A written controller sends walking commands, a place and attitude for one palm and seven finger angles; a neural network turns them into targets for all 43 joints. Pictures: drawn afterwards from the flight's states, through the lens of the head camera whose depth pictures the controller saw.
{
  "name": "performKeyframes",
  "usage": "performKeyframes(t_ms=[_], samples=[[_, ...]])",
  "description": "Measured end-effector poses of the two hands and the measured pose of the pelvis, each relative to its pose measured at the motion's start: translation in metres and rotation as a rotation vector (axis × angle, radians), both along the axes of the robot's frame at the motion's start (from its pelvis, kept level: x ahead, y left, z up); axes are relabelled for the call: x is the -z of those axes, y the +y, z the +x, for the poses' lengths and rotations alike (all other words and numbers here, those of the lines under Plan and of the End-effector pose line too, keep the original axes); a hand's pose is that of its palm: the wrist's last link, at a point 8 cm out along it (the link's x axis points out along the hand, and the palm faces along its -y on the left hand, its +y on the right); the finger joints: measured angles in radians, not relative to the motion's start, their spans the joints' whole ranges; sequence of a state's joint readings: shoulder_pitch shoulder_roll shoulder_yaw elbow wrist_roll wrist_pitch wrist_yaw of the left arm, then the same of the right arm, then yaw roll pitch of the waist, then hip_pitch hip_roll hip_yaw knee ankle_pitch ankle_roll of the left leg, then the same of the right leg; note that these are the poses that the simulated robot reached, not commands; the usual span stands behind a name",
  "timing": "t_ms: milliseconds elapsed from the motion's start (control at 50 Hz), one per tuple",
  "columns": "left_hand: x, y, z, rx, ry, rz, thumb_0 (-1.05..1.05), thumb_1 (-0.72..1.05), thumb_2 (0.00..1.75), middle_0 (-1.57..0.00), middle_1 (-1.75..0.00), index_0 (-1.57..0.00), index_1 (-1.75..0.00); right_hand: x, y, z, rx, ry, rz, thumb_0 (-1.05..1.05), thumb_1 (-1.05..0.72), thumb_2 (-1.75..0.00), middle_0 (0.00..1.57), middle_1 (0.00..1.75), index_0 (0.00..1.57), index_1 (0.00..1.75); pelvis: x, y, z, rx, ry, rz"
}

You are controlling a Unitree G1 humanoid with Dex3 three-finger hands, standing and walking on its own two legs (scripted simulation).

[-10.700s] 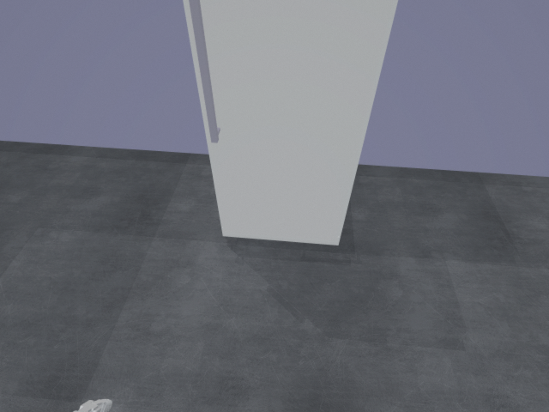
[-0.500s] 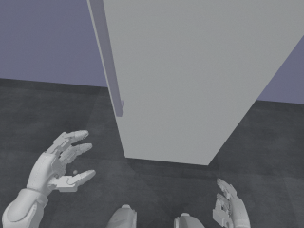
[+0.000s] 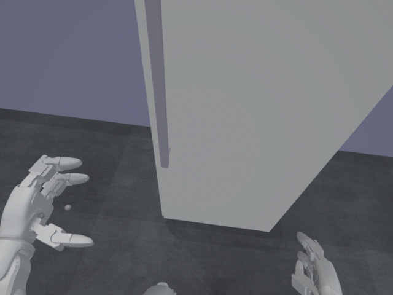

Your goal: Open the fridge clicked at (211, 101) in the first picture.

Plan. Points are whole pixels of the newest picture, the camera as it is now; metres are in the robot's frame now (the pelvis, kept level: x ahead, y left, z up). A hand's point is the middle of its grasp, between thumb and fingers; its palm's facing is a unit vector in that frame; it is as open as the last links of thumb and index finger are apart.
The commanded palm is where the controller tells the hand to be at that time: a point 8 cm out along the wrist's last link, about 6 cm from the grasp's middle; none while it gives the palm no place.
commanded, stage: raise the hand to about handle height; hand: left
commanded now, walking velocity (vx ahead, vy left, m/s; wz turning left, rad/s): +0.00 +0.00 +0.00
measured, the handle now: (162, 89) +0.49 +0.12 +0.15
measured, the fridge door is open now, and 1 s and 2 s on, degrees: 0 0 0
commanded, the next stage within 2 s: move the hooked fingers beside the handle in 0.86 s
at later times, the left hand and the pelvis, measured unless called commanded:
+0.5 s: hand (62, 184) +0.28 +0.26 +0.10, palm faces -0.04 -1.00 -0.04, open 13.9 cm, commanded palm +0.24 +0.31 +0.10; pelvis +0.00 -0.01 +0.02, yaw +0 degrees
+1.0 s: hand (68, 189) +0.27 +0.25 +0.10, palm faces -0.02 -1.00 -0.04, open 13.9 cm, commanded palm +0.25 +0.29 +0.10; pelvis +0.00 -0.02 +0.02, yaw +0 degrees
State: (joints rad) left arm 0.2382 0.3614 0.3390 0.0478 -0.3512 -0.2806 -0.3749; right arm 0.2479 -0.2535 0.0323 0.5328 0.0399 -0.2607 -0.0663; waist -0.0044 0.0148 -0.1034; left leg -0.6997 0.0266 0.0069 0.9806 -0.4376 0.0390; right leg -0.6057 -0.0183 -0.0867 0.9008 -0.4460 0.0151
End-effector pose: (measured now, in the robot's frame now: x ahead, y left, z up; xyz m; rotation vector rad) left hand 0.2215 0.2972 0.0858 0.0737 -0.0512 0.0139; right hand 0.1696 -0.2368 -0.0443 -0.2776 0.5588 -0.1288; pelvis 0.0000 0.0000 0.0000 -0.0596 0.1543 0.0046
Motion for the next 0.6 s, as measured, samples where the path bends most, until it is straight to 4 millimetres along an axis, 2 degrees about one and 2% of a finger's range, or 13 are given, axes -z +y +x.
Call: performKeyframes(t_ms=[140, 200, 340, 440, 600], samples=[[0.011, 0.009, 0.006, 0.025, 0.138, -0.016, -0.01, -0.45, 0.32, -0.29, -1.17, -0.3, -1.17, 0.002, 0.012, 0.007, -0.039, 0.016, 0.027, 0.01, -0.9, -0.9, 0.2, 0.3, 0.2, 0.3, -0.005, 0.0, 0.001, -0.003, -0.01, 0.003], [0.004, 0.01, 0.01, 0.029, 0.11, -0.015, -0.01, -0.47, 0.31, -0.29, -1.18, -0.3, -1.19, 0.002, 0.011, 0.003, -0.037, 0.034, 0.02, 0.01, -0.9, -0.9, 0.2, 0.3, 0.2, 0.3, -0.007, -0.001, 0.001, -0.003, -0.017, 0.004], [-0.023, 0.021, 0.027, 0.016, 0.018, 0.004, -0.01, -0.49, 0.31, -0.3, -1.2, -0.3, -1.2, 0.005, -0.002, -0.012, -0.005, 0.079, 0.008, 0.01, -0.9, -0.9, 0.2, 0.3, 0.2, 0.3, -0.012, -0.007, 0.002, -0.004, -0.033, 0.008], [-0.022, 0.023, 0.035, 0.033, 0.094, -0.016, -0.01, -0.49, 0.3, -0.29, -1.2, -0.3, -1.2, 0.005, -0.016, -0.022, 0.032, 0.094, 0.006, 0.01, -0.9, -0.9, 0.2, 0.3, 0.2, 0.3, -0.015, -0.009, 0.002, 0.002, -0.035, 0.014], [-0.014, 0.008, 0.032, 0.04, 0.075, -0.04, -0.01, -0.5, 0.3, -0.29, -1.2, -0.3, -1.2, 0.003, -0.032, -0.031, 0.048, 0.104, -0.011, 0.01, -0.91, -0.9, 0.2, 0.3, 0.2, 0.3, -0.016, -0.015, 0.001, 0.014, -0.032, 0.023]])
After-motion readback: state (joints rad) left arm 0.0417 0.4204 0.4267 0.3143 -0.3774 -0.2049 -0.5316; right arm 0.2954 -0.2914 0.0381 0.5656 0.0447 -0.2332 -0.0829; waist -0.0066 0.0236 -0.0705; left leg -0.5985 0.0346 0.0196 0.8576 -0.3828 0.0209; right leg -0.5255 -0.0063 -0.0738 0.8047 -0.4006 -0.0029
